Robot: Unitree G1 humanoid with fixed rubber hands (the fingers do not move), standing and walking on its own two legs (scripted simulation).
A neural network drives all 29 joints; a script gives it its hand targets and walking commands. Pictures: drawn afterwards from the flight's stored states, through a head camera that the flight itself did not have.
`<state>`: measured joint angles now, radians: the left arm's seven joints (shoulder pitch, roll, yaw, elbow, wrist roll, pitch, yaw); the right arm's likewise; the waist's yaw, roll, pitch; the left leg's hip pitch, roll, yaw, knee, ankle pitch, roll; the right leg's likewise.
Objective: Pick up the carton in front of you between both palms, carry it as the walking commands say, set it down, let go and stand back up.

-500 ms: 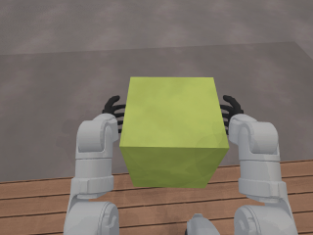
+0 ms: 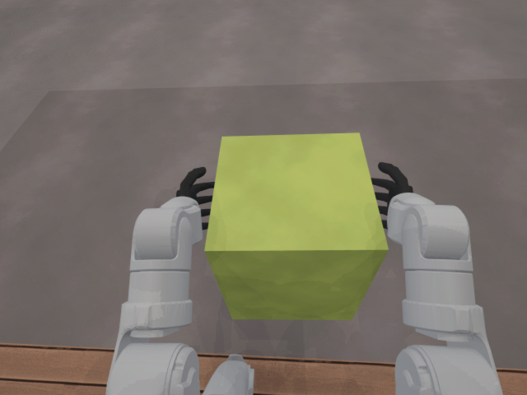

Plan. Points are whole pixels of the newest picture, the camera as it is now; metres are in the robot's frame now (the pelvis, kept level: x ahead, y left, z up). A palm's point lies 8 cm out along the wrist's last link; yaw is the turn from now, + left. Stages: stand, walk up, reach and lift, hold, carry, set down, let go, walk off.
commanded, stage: carry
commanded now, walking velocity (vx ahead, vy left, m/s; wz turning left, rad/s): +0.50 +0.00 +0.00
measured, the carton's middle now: (290, 233) +0.37 +0.02 +0.02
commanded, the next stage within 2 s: none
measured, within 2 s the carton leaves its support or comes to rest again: neither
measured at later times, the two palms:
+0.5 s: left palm (224, 102) +0.67 +0.17 +0.06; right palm (368, 106) +0.65 -0.13 +0.07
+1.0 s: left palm (243, 45) +0.93 +0.16 +0.06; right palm (357, 40) +0.95 -0.13 +0.05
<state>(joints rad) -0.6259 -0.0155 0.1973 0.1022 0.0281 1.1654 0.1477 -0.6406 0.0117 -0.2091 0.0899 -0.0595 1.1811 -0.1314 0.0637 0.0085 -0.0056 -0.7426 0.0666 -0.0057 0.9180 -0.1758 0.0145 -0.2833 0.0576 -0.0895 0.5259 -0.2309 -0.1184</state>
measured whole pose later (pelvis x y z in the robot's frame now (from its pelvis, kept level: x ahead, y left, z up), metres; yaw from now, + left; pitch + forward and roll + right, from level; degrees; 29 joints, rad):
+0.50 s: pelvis +0.30 +0.04 -0.04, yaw -1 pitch +6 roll -1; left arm -0.67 -0.01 0.20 0.13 0.06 1.20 0.14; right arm -0.64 0.02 -0.22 0.12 -0.03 1.17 -0.14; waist -0.05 -0.01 -0.02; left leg -0.33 -0.05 0.10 0.55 -0.24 0.13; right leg -0.78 -0.07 -0.01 1.08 -0.28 -0.01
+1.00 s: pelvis +0.59 +0.00 -0.03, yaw +1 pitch +6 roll +1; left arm -0.56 -0.05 0.22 0.05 0.05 1.17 0.13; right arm -0.59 0.03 -0.20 0.08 -0.06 1.16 -0.12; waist 0.03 0.01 -0.01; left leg -0.67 0.08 0.04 0.90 -0.29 -0.02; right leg -0.29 0.02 -0.12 0.38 -0.20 -0.09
